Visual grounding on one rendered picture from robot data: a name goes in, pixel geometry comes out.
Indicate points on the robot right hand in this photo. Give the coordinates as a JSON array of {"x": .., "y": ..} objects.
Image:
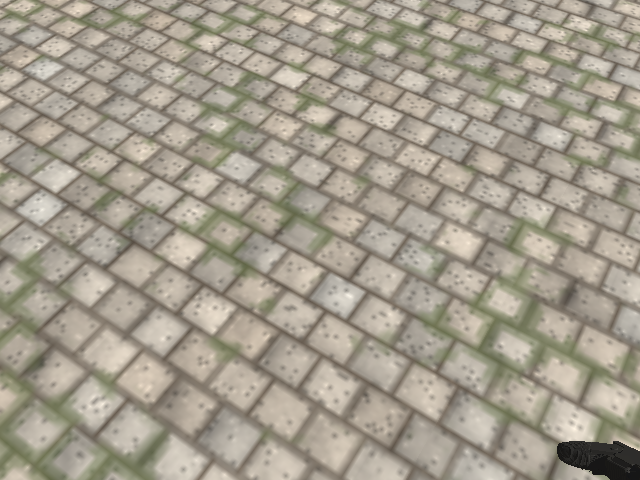
[{"x": 617, "y": 461}]

